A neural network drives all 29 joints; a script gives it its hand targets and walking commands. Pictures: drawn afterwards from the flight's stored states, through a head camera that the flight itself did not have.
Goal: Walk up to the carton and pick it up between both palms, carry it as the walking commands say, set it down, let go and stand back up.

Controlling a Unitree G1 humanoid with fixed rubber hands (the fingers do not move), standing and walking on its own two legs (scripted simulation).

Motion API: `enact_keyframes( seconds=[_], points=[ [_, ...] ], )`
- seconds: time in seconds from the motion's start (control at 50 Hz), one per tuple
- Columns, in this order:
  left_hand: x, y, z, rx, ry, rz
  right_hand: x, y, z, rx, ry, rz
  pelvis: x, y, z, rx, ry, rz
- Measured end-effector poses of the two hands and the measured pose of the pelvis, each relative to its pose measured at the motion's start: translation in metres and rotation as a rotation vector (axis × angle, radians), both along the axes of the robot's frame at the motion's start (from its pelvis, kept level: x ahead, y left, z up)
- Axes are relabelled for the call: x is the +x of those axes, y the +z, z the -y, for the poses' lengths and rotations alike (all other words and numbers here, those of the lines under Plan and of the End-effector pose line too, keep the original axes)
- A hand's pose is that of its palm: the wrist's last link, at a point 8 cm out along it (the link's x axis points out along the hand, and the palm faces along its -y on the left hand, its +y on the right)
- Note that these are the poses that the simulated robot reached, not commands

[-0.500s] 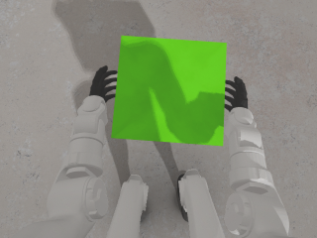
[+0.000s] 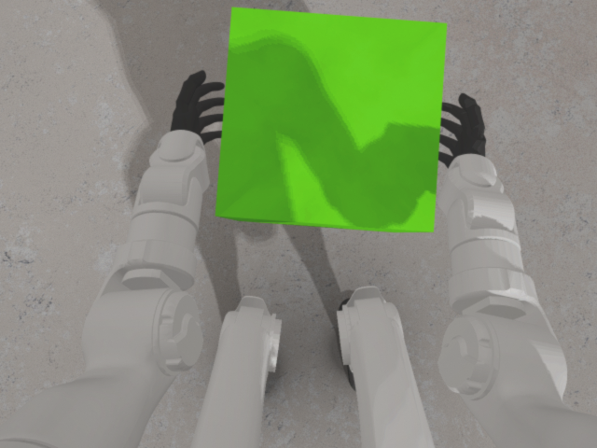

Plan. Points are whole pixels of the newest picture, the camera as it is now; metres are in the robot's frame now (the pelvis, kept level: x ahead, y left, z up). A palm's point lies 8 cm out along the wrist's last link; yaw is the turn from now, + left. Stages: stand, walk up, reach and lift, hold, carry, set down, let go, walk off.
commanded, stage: set down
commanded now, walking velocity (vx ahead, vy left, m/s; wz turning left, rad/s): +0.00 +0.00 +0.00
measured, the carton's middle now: (326, 137) +0.52 -0.06 -0.17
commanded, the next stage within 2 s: none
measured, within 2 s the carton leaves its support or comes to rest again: neither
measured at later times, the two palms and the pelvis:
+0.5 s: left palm (210, 143) +0.53 +0.11 -0.17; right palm (439, 168) +0.47 -0.23 -0.19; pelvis -0.01 -0.01 -0.06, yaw +2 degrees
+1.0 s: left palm (213, 150) +0.54 +0.13 -0.25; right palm (417, 167) +0.49 -0.22 -0.26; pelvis +0.00 +0.00 -0.10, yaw +1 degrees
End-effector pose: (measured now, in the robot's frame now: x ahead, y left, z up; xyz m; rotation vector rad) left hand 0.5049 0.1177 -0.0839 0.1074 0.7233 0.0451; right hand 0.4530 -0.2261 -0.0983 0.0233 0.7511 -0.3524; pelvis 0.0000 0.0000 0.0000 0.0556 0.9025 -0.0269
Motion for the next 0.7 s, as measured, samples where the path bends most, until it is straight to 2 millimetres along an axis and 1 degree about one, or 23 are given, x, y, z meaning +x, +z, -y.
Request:
enact_keyframes(
  seconds=[0.16,0.32,0.44,0.56,0.7],
  points=[
    [0.009,-0.028,-0.004,0.026,0.002,-0.009,0.008,-0.035,-0.005,0.01,0.007,-0.013,0.001,-0.018,0.005,0.013,0.001,-0.029],
    [0.011,-0.059,-0.004,0.02,0.002,-0.008,0.009,-0.067,-0.004,0.011,0.008,-0.009,0.0,-0.037,0.007,0.02,0.007,-0.045],
    [0.017,-0.079,0.002,0.013,-0.011,0.004,0.011,-0.086,0.001,0.003,0.001,0.002,-0.007,-0.052,0.007,0.018,0.008,-0.035],
    [0.026,-0.095,0.006,0.014,-0.025,0.007,0.018,-0.105,0.005,-0.001,0.004,0.004,-0.013,-0.068,0.004,0.012,0.006,-0.016],
    [0.029,-0.12,-0.001,0.016,-0.032,-0.031,0.023,-0.128,0.0,-0.01,0.033,-0.035,-0.012,-0.081,0.003,0.004,0.015,0.005]
  ],
)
